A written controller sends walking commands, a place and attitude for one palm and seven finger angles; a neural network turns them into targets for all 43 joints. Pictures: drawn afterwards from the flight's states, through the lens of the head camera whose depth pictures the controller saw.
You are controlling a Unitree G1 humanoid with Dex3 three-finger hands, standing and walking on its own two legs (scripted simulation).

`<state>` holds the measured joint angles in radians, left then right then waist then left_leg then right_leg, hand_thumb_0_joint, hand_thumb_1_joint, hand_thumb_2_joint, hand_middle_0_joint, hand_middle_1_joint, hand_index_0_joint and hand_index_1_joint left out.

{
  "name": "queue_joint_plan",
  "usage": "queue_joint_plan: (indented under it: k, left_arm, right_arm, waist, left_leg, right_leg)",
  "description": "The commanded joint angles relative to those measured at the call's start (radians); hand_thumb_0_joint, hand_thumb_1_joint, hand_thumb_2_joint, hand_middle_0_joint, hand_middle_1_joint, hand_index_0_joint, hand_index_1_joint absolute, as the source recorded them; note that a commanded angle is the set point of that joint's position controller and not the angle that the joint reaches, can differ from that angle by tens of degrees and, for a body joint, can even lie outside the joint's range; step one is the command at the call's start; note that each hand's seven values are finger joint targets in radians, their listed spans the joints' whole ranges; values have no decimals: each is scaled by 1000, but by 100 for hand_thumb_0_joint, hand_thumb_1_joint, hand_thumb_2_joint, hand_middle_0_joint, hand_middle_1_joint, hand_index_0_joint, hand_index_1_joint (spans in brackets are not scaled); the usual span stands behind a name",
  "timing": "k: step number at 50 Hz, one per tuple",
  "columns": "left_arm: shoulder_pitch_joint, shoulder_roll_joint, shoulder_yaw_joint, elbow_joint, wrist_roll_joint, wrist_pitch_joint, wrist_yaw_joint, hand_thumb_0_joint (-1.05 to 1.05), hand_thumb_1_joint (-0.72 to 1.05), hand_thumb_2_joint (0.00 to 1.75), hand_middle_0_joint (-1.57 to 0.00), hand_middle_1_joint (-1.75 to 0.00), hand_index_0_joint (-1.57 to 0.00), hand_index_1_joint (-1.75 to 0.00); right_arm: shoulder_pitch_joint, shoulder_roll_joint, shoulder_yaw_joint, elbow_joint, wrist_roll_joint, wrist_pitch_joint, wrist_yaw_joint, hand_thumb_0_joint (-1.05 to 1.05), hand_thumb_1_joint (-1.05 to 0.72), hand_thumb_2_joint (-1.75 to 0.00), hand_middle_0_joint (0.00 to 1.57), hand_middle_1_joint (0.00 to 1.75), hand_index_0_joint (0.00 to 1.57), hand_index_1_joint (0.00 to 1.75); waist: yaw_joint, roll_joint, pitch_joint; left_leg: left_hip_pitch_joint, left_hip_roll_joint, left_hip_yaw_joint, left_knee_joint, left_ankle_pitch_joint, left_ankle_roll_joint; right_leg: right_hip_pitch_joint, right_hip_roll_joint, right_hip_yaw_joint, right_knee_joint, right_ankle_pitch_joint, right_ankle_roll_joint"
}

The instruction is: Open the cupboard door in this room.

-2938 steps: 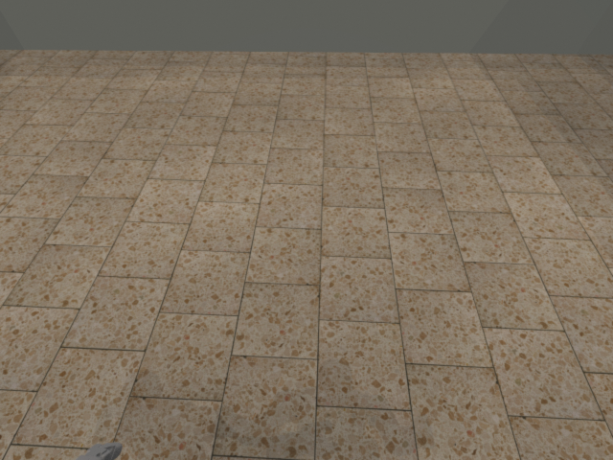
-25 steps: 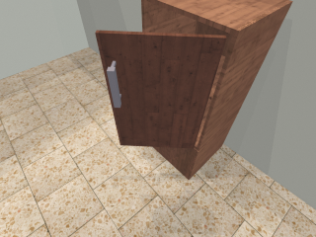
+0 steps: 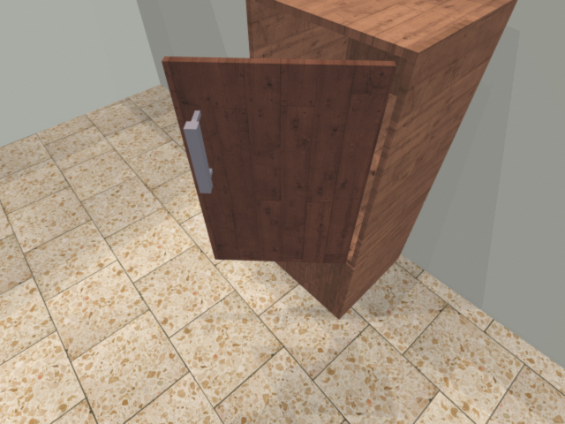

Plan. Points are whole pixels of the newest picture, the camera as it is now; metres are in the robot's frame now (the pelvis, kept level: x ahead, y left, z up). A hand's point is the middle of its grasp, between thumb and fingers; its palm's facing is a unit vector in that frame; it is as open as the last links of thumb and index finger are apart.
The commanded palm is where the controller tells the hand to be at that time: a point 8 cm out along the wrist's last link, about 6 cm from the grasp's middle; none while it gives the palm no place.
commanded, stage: come to a stop and stand still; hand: left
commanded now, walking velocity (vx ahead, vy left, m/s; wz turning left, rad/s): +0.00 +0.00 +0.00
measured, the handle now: (201, 153) +0.58 +0.20 +0.05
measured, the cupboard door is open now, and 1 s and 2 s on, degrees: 44 44 44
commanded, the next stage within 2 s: look again from close up in 0.58 s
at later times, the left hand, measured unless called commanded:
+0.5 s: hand out of the picture +0.03 +0.16 -0.17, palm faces +0.04 -0.98 -0.19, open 7.4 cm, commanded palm none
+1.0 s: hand out of the picture +0.02 +0.15 -0.17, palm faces +0.06 -0.98 -0.18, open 7.4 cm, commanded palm none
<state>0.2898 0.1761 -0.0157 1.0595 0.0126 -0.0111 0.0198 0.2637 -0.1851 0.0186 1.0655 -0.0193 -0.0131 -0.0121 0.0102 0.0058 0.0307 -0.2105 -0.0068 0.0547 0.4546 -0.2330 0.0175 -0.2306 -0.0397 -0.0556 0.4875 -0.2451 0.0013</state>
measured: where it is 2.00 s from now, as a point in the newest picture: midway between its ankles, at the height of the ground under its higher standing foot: outside the picture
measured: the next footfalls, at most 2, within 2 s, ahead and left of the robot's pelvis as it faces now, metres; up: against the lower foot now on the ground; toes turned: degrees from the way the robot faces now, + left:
none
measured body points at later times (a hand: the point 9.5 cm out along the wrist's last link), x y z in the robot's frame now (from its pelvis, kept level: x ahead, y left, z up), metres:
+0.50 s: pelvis +0.02 -0.02 +0.00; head +0.04 -0.01 +0.45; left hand +0.03 +0.21 -0.16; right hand +0.04 -0.24 -0.16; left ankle +0.01 +0.11 -0.74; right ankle +0.01 -0.12 -0.74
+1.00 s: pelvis +0.03 -0.02 +0.00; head +0.04 -0.02 +0.45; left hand +0.02 +0.20 -0.16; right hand +0.04 -0.25 -0.16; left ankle +0.01 +0.11 -0.74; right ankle +0.01 -0.12 -0.74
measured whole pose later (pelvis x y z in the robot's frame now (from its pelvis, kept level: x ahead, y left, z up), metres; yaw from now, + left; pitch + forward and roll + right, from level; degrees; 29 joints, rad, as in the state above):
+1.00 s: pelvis +0.03 -0.02 +0.00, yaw +1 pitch -1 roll +0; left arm 0.28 0.16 0.00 1.11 0.01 -0.02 0.03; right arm 0.25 -0.15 0.02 1.14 -0.02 -0.02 -0.04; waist 0.02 -0.01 0.03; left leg -0.15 0.02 0.02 0.42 -0.26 -0.02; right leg -0.16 -0.01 -0.09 0.45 -0.27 -0.03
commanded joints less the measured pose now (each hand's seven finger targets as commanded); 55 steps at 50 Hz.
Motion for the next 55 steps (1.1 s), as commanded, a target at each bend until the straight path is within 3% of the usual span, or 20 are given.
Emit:
queue_joint_plan:
  k: [1,9,17,31,37,40,52,55]
  left_arm:
    - [27,117,21,-31,0,-21,10,0,90,90,-20,-30,-20,-30]
    - [34,103,23,-4,0,-21,13,0,90,90,-20,-30,-20,-30]
    - [36,97,25,5,2,-21,14,0,90,90,-20,-30,-20,-30]
    - [37,97,30,11,0,-21,14,0,90,90,-20,-30,-20,-30]
    - [44,92,29,11,1,-19,14,0,90,90,-20,-30,-20,-30]
    - [47,93,31,13,-1,-20,14,0,90,90,-20,-30,-20,-30]
    - [60,85,32,17,1,-20,15,0,90,90,-20,-30,-20,-30]
    - [57,85,32,20,-1,-18,15,0,90,90,-20,-30,-20,-30]
  right_arm:
    - [31,-92,-21,-22,7,-24,-6,0,-90,-90,20,30,20,30]
    - [31,-71,-20,14,8,-25,-14,0,-90,-90,20,30,20,30]
    - [34,-60,-21,30,8,-24,-18,0,-90,-90,20,30,20,30]
    - [29,-66,-21,38,7,-24,-22,0,-90,-90,20,30,20,30]
    - [28,-55,-21,43,7,-20,-23,0,-90,-90,20,30,20,30]
    - [32,-60,-19,42,6,-22,-23,0,-90,-90,20,30,20,30]
    - [43,-50,-19,50,8,-22,-26,0,-90,-90,20,30,20,30]
    - [44,-51,-18,51,7,-21,-25,0,-90,-90,20,30,20,30]
  waist:
    - [-6,-18,6]
    - [-2,0,4]
    - [-1,-24,8]
    - [1,-12,0]
    - [2,-21,31]
    - [3,-7,8]
    - [3,-25,15]
    - [4,-4,28]
  left_leg:
    - [-21,95,-94,-91,76,14]
    - [-4,100,-87,-81,140,9]
    - [11,104,-82,-81,156,8]
    - [27,103,-84,-82,186,3]
    - [17,101,-82,-88,158,3]
    - [22,101,-84,-87,172,2]
    - [24,104,-85,-87,183,3]
    - [13,101,-87,-91,166,1]
  right_leg:
    - [18,-79,105,-108,43,-35]
    - [52,-79,93,-99,145,-36]
    - [63,-79,83,-104,176,-37]
    - [82,-83,80,-109,216,-39]
    - [67,-80,79,-125,179,-39]
    - [80,-84,79,-121,186,-40]
    - [87,-80,73,-123,205,-42]
    - [77,-80,74,-126,173,-43]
